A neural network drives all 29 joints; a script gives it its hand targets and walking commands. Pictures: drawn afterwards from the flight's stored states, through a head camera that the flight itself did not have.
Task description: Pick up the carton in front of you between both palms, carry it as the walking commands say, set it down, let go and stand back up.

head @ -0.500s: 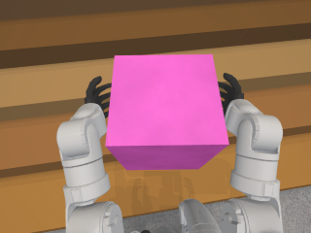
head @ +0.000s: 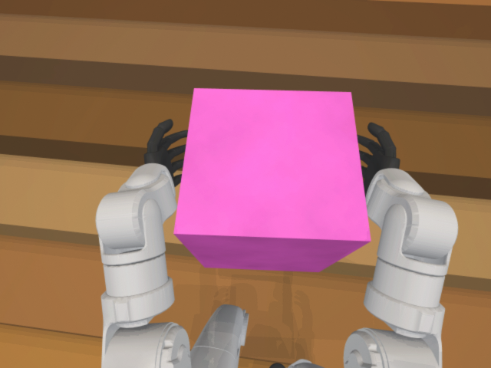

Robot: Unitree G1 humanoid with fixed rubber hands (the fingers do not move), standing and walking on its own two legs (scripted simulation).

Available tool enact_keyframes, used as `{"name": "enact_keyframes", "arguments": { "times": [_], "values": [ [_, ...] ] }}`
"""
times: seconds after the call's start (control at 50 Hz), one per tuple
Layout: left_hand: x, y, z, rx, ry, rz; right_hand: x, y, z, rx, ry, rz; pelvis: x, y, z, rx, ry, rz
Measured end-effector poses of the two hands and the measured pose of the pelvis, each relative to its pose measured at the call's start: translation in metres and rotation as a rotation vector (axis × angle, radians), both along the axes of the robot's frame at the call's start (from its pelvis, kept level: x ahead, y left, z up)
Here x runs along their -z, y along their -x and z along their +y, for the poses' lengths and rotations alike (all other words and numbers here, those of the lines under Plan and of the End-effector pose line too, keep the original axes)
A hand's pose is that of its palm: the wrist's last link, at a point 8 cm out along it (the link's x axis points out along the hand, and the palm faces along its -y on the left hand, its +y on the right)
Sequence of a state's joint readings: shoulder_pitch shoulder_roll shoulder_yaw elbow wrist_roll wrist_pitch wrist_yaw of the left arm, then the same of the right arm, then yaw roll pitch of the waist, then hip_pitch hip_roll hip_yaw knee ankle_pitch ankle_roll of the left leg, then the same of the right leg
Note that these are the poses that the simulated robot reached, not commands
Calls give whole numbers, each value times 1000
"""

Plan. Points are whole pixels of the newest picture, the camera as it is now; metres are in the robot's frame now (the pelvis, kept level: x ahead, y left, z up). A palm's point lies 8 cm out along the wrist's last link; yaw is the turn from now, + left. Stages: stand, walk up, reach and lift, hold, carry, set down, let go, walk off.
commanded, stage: carry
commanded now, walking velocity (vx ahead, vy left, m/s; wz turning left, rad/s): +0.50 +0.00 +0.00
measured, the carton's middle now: (265, 194) +0.37 +0.04 +0.05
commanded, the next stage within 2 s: none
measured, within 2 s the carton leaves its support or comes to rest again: neither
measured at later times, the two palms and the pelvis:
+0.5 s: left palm out of the picture +0.71 +0.09 +0.29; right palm out of the picture +0.65 -0.20 +0.29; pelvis +0.30 +0.03 +0.14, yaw -4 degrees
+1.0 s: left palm out of the picture +0.87 +0.13 +0.39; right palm out of the picture +0.89 -0.17 +0.39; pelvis +0.52 -0.05 +0.26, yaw -1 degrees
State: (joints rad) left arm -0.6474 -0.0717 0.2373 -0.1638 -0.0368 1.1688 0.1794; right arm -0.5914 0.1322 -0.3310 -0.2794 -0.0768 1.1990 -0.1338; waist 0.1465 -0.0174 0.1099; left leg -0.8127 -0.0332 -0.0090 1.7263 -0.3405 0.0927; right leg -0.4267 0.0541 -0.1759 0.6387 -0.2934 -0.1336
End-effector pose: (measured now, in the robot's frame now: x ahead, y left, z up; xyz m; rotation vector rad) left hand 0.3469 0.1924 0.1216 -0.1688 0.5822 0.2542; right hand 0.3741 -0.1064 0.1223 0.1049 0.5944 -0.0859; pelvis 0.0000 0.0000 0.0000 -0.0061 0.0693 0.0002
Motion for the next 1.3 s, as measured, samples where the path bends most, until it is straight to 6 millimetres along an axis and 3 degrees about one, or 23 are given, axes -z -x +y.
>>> {"name": "enact_keyframes", "arguments": {
  "times": [0.1,0.16,0.28,0.34,0.44,0.54,0.62,0.7,0.8,0.86,0.94,1.02,1.12,1.2,1.3],
  "values": [
    [-71,-74,-11,35,-83,-86,-54,-64,-10,14,-9,-93,-20,-69,7,20,-39,-5],
    [-100,-122,-21,77,-109,-96,-76,-101,-20,46,-15,-103,-26,-116,14,33,-60,-11],
    [-119,-231,-52,197,-81,-10,-99,-174,-51,154,13,-7,-50,-209,31,51,-79,11],
    [-123,-279,-74,272,-41,37,-110,-198,-70,217,32,45,-73,-236,36,57,-87,-1],
    [-145,-329,-100,297,8,70,-138,-235,-93,281,21,79,-119,-278,36,63,-55,-6],
    [-182,-380,-99,272,17,-27,-187,-298,-95,264,29,-19,-143,-324,23,72,-16,-3],
    [-198,-415,-90,219,12,-43,-210,-353,-89,208,40,-36,-151,-370,2,60,1,18],
    [-199,-448,-87,163,-7,-2,-210,-405,-88,145,41,1,-159,-416,-22,55,40,18],
    [-203,-463,-74,64,-21,99,-208,-454,-74,52,0,97,-200,-449,-44,52,49,2],
    [-219,-473,-64,17,-9,101,-224,-475,-62,30,-11,98,-227,-466,-50,43,39,3],
    [-247,-500,-58,-1,7,60,-253,-503,-56,15,1,56,-253,-494,-53,23,21,2],
    [-270,-536,-63,45,-1,45,-273,-524,-62,42,30,38,-265,-530,-44,20,5,-1],
    [-285,-582,-86,173,-36,35,-283,-534,-86,131,62,31,-265,-568,-28,38,6,-10],
    [-281,-593,-102,218,-46,95,-276,-532,-101,165,62,93,-274,-581,-25,45,7,-9],
    [-281,-596,-108,208,-51,66,-277,-540,-108,156,53,63,-272,-590,-30,57,-12,-23]
  ]
}}
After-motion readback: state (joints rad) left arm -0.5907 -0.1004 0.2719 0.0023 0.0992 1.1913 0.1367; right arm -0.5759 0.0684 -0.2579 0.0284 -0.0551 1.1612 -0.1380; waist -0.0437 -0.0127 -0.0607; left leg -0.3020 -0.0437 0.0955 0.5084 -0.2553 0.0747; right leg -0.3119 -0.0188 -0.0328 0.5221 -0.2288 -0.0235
